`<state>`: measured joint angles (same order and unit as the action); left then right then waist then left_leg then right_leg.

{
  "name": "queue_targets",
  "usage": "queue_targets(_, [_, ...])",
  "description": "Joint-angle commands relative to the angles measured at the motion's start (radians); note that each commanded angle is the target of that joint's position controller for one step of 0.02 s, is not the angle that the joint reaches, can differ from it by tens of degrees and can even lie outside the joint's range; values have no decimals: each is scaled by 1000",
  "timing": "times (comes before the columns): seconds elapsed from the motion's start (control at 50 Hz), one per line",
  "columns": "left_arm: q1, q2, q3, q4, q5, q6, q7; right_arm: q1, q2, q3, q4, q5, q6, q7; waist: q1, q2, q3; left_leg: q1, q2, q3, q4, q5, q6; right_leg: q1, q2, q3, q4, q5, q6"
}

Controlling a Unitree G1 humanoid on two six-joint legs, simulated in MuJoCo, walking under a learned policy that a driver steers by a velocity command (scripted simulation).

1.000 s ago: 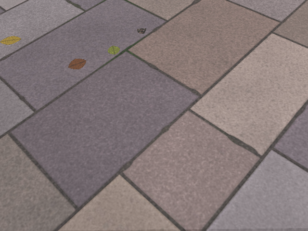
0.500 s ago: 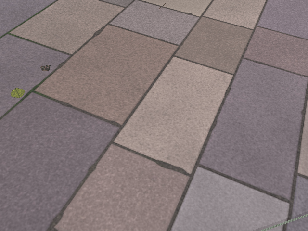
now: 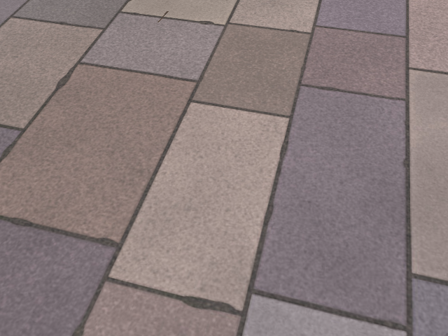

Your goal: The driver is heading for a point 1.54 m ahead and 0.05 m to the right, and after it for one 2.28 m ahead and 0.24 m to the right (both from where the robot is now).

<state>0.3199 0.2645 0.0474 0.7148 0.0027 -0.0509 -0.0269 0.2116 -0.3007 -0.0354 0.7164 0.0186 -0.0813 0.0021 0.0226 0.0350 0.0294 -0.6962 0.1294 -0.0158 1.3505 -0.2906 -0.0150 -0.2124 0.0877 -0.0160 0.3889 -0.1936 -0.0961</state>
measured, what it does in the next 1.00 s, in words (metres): climbs: left foot 0.04 m higher, then right foot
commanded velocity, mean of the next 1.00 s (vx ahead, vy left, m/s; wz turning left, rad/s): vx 0.50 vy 0.00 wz -0.04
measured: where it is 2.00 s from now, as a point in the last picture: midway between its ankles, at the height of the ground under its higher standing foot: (247, 163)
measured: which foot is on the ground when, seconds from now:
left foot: up 0.00-0.28, down 0.30-0.82, up 0.84-1.00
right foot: down 0.00-0.32, up 0.34-0.80, down 0.82-1.00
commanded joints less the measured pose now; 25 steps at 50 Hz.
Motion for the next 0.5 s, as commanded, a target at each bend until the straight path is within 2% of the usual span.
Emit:
queue_targets(0.02, [-36, 114, 23, -32, -6, -20, 8, 38, -36, -7, -52, -12, 19, -3, -52, -82, 25, -175, 43, -12, 71, 79, -25, -21, -270, 234, -224, 103, -174])
queue_targets(0.06, [-10, 109, 17, -14, 0, -12, 21, -61, -12, 7, -97, -31, 14, -5, -28, -69, 39, -190, 39, 18, -67, 166, -37, -38, -239, 179, -233, 173, -159])
queue_targets(0.08, [10, 104, 13, -5, 3, -11, 25, -95, -6, 12, -106, -31, 9, -2, -12, -64, 32, -167, 32, 34, -153, 220, -33, -29, -227, 149, -236, 225, -148])
queue_targets(0.1, [33, 110, 13, 6, 5, -12, 28, -134, 5, 17, -118, -29, 4, 2, 5, -68, 29, -142, 20, 47, -233, 261, -29, -16, -227, 135, -241, 268, -140])
queue_targets(0.16, [125, 133, 16, 51, -8, -3, 33, -264, 27, 30, -168, -10, -9, 18, 59, -75, 48, -127, -21, 87, -460, 276, -7, 117, -274, 143, -275, 317, -137])
queue_targets(0.2, [151, 144, 16, 71, -14, 7, 32, -296, 24, 29, -191, 1, -16, 35, 59, -105, 51, -131, -48, 102, -551, 221, 21, 239, -310, 144, -256, 382, -125])
queue_targets(0.22, [141, 143, 14, 73, -16, 11, 32, -280, 13, 24, -194, 5, -19, 42, 40, -128, 37, -93, -64, 108, -591, 187, 42, 277, -317, 133, -230, 471, -111])
queue_targets(0.26, [121, 157, 15, 77, -7, 16, 35, -176, -38, -1, -179, -1, -18, 43, -33, -189, -58, 90, -138, 137, -625, 123, 84, 328, -313, 109, -92, 890, -78])
queue_targets(0.28, [90, 166, 15, 73, -4, 19, 37, -44, -76, -20, -149, -9, -17, 39, -112, -195, -141, 266, -183, 161, -675, 135, 113, 317, -277, 72, 64, 1062, -54])
queue_targets(0.3, [67, 161, 12, 55, 2, 15, 44, 133, -136, -43, -110, -14, -12, 29, -188, -163, -250, 564, -116, 67, -694, 226, 155, 165, -243, 63, 275, 971, -22])
queue_targets(0.32, [203, 56, -12, 33, 0, 0, 38, 256, -230, -72, -83, -43, -7, 20, -150, 109, -452, 972, 168, -422, -783, 7, 321, -216, -99, 40, 698, 489, 47])
queue_targets(0.34, [137, 69, -14, 57, 12, -21, 18, 316, -177, -59, -61, -36, 1, 12, -190, 250, -541, 1048, 249, -826, -1030, -106, 383, -383, 23, 151, 943, -250, 62])
queue_targets(0.36, [87, 145, 16, 36, -25, -39, 1, 198, -130, -39, -74, -28, -1, 5, -147, 165, -351, 919, 260, -748, -1046, -260, 338, -524, -32, 211, 1096, -250, 57])
queue_targets(0.38, [-2, 137, 10, 12, -36, -42, -4, 144, -90, -30, -74, -24, 5, -1, -130, 74, -206, 748, 226, -592, -1055, -286, 303, -555, -87, 146, 1119, -208, 46])
queue_targets(0.4, [-56, 112, 5, -17, -31, -41, -1, 100, -78, -25, -57, -28, 0, 4, -82, -2, -92, 575, 187, -462, -1100, -212, 277, -542, -137, 103, 1054, -154, 33])
queue_targets(0.42, [-44, 100, 8, -17, -25, -31, 7, 55, -49, -16, -56, -34, -11, 9, -28, 0, -56, 468, 138, -366, -1130, -120, 246, -476, -181, 108, 970, -110, 27])
queue_targets(0.44, [-6, 79, 5, -3, -25, -17, 11, 17, -29, -14, -53, -32, -16, 15, 5, 32, -39, 399, 106, -295, -1158, -76, 241, -420, -188, 109, 957, -92, 32])
queue_targets(0.46, [26, 66, 1, 12, -26, -3, 18, 8, -32, -16, -50, -24, -24, 21, 20, 44, -33, 371, 84, -232, -1187, -33, 250, -395, -192, 95, 909, -83, 42])
queue_targets(0.48, [27, 52, -3, 15, -20, 7, 23, 10, -32, -18, -39, -18, -30, 22, 25, 40, -25, 353, 72, -179, -1204, 16, 256, -384, -197, 87, 854, -74, 56])
queue_targets(0.5, [8, 55, -2, 14, -16, 12, 28, 21, -45, -21, -30, -19, -35, 22, 23, 28, -14, 354, 61, -136, -1220, 65, 262, -393, -201, 73, 790, -37, 67])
